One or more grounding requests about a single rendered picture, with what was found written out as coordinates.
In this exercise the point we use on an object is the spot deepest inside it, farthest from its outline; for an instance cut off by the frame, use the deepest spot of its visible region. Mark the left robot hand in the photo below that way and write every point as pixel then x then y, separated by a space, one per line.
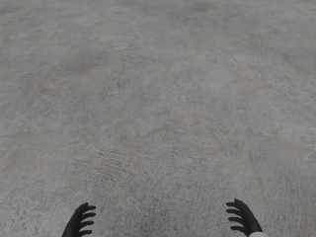
pixel 74 225

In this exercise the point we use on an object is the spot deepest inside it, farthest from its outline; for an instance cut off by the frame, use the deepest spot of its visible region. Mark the right robot hand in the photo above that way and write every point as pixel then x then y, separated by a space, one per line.
pixel 248 220

